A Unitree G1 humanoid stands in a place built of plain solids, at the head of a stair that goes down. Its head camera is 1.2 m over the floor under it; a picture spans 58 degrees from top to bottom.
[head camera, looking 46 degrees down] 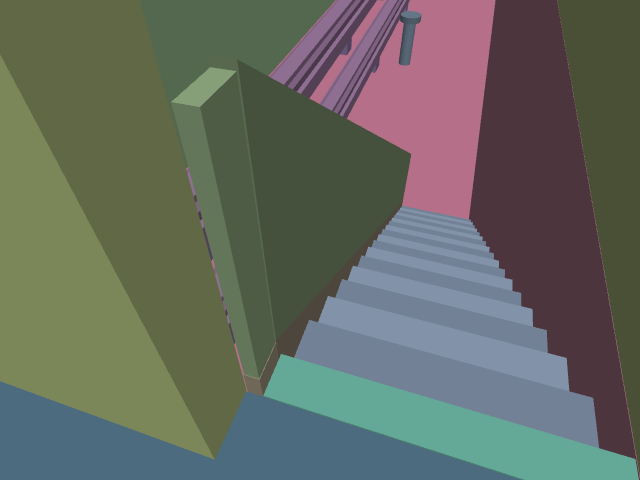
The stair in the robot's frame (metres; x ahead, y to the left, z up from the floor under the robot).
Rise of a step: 0.18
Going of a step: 0.25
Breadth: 0.99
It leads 18 degrees to the right of straight ahead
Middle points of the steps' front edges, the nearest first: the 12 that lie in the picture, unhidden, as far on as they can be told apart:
0.52 -0.35 0.00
0.76 -0.43 -0.17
1.00 -0.50 -0.35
1.24 -0.58 -0.53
1.48 -0.66 -0.70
1.72 -0.74 -0.88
1.96 -0.81 -1.06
2.20 -0.89 -1.23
2.45 -0.97 -1.41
2.68 -1.05 -1.59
2.92 -1.12 -1.76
3.17 -1.20 -1.94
